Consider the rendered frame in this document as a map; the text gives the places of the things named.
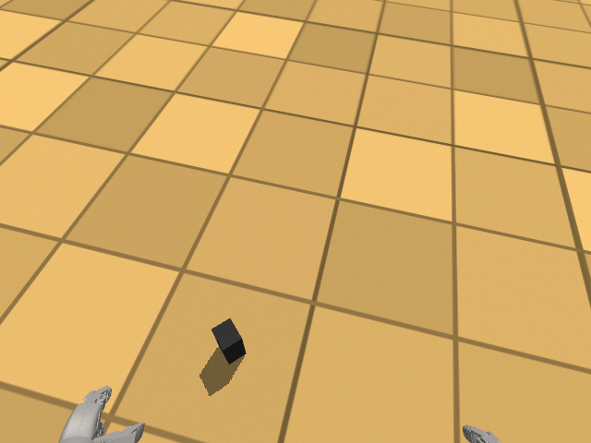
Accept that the left robot hand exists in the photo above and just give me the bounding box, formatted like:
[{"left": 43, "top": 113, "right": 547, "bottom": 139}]
[{"left": 59, "top": 387, "right": 145, "bottom": 443}]

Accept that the carton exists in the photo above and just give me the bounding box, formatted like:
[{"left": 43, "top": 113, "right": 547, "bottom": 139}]
[{"left": 211, "top": 318, "right": 246, "bottom": 365}]

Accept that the right robot hand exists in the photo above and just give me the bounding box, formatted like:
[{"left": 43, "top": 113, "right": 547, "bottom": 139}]
[{"left": 463, "top": 425, "right": 501, "bottom": 443}]

